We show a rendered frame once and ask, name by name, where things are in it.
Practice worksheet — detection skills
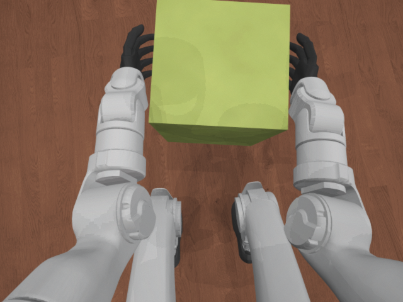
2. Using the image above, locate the right robot thigh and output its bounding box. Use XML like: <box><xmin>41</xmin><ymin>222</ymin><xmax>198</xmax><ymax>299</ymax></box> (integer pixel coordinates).
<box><xmin>234</xmin><ymin>188</ymin><xmax>310</xmax><ymax>302</ymax></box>

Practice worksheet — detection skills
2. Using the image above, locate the robot left hand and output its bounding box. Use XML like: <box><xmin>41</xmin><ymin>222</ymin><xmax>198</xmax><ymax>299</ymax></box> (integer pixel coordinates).
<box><xmin>120</xmin><ymin>25</ymin><xmax>154</xmax><ymax>80</ymax></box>

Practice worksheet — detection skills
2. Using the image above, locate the robot left forearm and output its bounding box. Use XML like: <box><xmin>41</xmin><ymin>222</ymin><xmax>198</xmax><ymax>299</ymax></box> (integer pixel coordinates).
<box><xmin>72</xmin><ymin>67</ymin><xmax>148</xmax><ymax>230</ymax></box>

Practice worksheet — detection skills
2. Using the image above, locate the carton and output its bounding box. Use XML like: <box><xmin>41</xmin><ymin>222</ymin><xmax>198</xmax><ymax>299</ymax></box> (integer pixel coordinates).
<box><xmin>149</xmin><ymin>0</ymin><xmax>290</xmax><ymax>146</ymax></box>

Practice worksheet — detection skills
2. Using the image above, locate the robot right forearm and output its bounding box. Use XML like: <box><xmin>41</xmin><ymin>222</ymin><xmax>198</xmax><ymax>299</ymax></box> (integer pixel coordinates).
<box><xmin>288</xmin><ymin>77</ymin><xmax>366</xmax><ymax>213</ymax></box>

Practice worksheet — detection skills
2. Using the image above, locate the right robot shin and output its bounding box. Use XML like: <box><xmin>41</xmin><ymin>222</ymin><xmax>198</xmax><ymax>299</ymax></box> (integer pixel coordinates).
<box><xmin>241</xmin><ymin>181</ymin><xmax>280</xmax><ymax>250</ymax></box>

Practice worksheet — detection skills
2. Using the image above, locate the robot right hand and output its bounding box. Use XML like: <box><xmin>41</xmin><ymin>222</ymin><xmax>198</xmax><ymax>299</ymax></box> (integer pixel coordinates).
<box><xmin>289</xmin><ymin>33</ymin><xmax>319</xmax><ymax>95</ymax></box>

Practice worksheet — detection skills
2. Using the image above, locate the robot left upper arm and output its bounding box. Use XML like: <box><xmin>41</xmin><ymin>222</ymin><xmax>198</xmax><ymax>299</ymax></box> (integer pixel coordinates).
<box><xmin>2</xmin><ymin>182</ymin><xmax>156</xmax><ymax>302</ymax></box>

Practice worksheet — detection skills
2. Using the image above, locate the robot right upper arm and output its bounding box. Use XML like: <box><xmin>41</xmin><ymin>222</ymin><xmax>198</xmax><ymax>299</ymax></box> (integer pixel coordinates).
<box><xmin>284</xmin><ymin>193</ymin><xmax>403</xmax><ymax>302</ymax></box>

